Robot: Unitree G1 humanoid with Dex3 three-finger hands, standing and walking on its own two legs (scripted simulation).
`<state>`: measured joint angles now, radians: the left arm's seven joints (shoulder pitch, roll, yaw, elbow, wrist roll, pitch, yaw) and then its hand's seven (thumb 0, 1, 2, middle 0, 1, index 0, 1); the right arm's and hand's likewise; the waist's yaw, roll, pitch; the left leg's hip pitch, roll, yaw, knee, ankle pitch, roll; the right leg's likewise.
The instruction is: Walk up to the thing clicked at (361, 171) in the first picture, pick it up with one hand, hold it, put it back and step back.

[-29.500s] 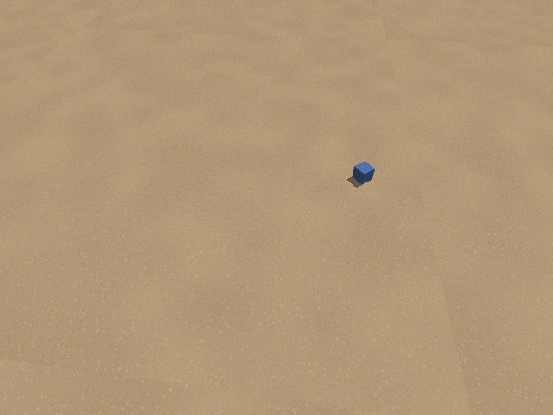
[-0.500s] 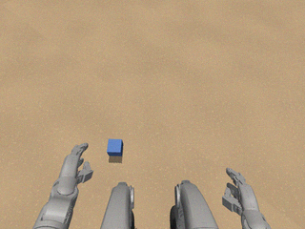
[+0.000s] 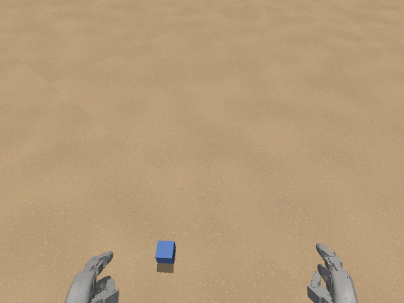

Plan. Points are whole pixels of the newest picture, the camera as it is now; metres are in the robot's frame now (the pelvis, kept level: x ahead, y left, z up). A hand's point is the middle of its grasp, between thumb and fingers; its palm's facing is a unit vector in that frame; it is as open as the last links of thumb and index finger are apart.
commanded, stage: home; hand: left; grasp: from above
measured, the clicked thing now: (165, 252) +0.46 +0.19 -0.68
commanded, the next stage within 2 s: stand in 1.92 s
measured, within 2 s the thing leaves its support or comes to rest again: neither
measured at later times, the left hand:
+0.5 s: hand (114, 301) +0.15 +0.18 -0.05, palm faces +0.05 -0.98 -0.20, open 7.4 cm
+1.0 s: hand out of the picture +0.15 +0.18 -0.05, palm faces +0.04 -0.98 -0.20, open 7.4 cm
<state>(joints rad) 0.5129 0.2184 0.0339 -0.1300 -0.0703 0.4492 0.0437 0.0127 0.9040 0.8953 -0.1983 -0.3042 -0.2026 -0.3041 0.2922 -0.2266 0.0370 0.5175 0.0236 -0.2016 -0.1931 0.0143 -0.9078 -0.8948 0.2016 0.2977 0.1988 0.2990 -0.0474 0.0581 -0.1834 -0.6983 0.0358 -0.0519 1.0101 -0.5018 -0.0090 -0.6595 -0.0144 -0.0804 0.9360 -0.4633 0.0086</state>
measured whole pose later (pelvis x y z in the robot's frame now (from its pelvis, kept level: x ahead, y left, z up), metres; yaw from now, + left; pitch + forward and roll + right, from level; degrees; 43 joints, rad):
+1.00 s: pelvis -0.01 +0.01 +0.00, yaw +0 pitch +9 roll -3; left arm 0.49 0.23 0.03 -0.11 -0.05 0.45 0.02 0.01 0.91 0.90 -0.20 -0.30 -0.20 -0.30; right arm 0.28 -0.22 0.03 0.56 0.01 -0.26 -0.19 0.02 -0.91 -0.89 0.20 0.30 0.20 0.30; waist -0.04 0.05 -0.15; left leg -0.68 0.03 -0.05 1.02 -0.49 0.00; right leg -0.64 -0.01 -0.07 0.93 -0.45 0.02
